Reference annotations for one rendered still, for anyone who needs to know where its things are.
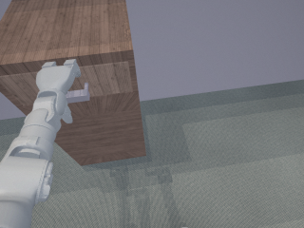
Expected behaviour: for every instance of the cabinet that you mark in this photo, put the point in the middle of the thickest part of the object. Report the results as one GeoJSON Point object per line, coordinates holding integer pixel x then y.
{"type": "Point", "coordinates": [106, 128]}

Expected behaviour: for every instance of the robot left hand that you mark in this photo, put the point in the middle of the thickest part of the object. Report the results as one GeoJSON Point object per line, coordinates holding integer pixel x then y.
{"type": "Point", "coordinates": [60, 78]}

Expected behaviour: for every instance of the left robot forearm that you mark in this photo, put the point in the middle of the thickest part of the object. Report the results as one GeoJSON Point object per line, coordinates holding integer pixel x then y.
{"type": "Point", "coordinates": [40, 127]}

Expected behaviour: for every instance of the left robot upper arm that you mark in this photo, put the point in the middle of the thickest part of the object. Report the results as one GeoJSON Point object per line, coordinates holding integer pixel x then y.
{"type": "Point", "coordinates": [24, 182]}

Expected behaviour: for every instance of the handle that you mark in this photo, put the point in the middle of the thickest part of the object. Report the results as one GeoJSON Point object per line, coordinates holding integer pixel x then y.
{"type": "Point", "coordinates": [76, 96]}

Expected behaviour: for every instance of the drawer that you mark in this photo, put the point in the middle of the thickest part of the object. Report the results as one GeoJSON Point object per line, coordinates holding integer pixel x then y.
{"type": "Point", "coordinates": [102, 79]}

